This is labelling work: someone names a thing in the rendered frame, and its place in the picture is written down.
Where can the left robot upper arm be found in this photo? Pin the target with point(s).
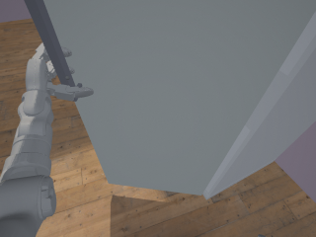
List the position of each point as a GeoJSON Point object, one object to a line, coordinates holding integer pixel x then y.
{"type": "Point", "coordinates": [24, 204]}

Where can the robot left hand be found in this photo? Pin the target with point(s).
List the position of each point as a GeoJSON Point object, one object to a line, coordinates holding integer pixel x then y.
{"type": "Point", "coordinates": [40, 70]}

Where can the fridge door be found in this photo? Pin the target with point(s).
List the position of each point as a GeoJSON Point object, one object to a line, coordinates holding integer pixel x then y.
{"type": "Point", "coordinates": [174, 81]}

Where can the handle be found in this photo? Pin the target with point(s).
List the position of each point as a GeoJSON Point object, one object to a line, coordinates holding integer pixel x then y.
{"type": "Point", "coordinates": [50, 41]}

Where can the left robot forearm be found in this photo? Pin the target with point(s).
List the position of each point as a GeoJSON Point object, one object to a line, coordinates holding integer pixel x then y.
{"type": "Point", "coordinates": [33, 138]}

